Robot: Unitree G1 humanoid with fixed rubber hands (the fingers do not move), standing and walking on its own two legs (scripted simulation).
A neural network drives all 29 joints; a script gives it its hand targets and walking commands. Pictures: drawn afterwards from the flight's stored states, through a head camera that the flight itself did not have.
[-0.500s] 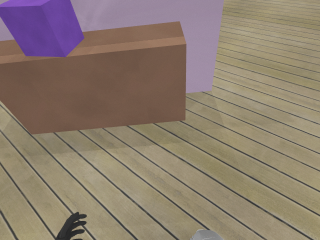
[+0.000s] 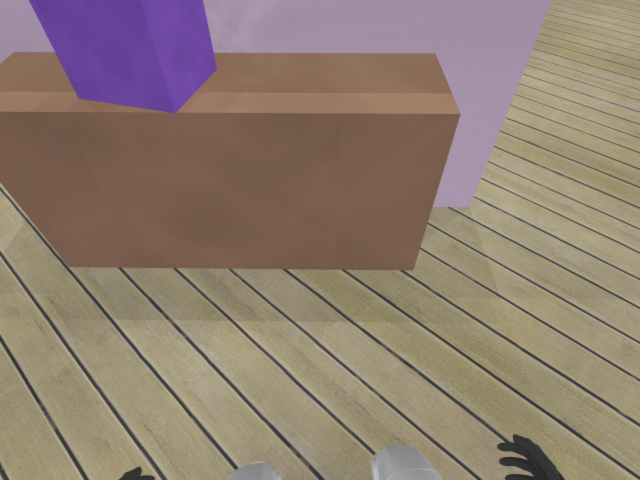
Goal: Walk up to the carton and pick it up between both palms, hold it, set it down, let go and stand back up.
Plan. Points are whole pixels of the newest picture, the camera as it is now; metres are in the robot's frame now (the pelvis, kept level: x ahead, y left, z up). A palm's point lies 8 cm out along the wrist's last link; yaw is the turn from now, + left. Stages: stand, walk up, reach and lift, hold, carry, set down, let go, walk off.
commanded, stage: walk up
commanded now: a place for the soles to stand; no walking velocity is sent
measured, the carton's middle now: (133, 30) +1.14 +0.45 +0.08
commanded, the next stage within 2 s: none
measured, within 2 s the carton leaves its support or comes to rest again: neither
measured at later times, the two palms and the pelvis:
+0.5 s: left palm (46, 411) +0.24 +0.39 -0.07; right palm (422, 326) +0.35 -0.15 -0.08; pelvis +0.19 +0.10 +0.01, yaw +2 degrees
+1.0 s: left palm (54, 264) +0.49 +0.47 -0.06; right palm (360, 295) +0.43 -0.07 -0.12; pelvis +0.37 +0.20 +0.00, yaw -1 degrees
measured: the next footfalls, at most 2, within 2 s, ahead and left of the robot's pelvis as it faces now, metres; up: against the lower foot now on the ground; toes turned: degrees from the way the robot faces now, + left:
right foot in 0.18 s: +0.21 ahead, -0.09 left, +0.00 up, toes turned -6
left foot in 0.54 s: +0.37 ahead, +0.28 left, +0.00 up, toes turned +8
